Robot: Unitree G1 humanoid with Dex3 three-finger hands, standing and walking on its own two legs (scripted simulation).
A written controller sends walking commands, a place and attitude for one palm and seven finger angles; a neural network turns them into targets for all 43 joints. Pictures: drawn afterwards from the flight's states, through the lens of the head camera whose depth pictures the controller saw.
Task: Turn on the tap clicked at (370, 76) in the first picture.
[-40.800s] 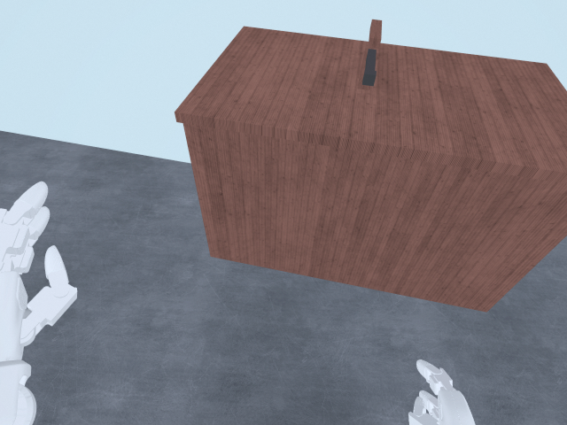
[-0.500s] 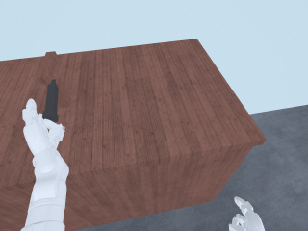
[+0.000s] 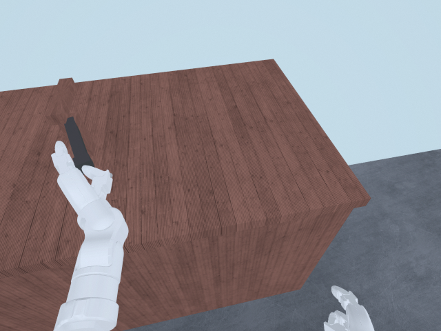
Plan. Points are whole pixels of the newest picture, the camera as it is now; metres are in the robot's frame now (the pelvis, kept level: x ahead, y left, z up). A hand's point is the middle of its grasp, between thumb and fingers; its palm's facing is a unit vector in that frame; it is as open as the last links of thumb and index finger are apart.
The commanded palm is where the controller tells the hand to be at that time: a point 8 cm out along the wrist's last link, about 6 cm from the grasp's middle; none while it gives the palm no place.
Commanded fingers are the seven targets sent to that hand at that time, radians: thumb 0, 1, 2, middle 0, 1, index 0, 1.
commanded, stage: push the lever round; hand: left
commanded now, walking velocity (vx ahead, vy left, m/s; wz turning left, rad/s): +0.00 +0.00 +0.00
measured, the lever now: (84, 164) +0.38 +0.30 +0.10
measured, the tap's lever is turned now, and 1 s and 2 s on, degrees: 19 60 65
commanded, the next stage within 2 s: lift the hand up off the lever in 1.12 s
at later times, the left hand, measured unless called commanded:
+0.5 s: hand (138, 158) +0.40 +0.20 +0.10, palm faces +0.77 -0.63 -0.06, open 7.6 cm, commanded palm +0.36 +0.24 +0.09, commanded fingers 0.00 0.90 0.90 -0.15 -0.15 -0.15 -0.15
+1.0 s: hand (151, 143) +0.44 +0.19 +0.10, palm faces +0.79 -0.61 -0.11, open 8.1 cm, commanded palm +0.39 +0.22 +0.09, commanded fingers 0.00 0.90 0.90 -0.15 -0.15 -0.15 -0.15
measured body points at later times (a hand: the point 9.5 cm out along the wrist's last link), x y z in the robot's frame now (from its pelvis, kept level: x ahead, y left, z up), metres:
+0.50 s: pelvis +0.01 -0.01 +0.00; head +0.03 -0.02 +0.45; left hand +0.36 +0.23 +0.10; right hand +0.17 -0.25 -0.12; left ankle -0.01 +0.13 -0.73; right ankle +0.04 -0.08 -0.73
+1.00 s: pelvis +0.02 -0.01 +0.00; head +0.05 -0.03 +0.45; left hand +0.40 +0.21 +0.10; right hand +0.14 -0.27 -0.13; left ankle -0.01 +0.13 -0.73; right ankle +0.04 -0.08 -0.73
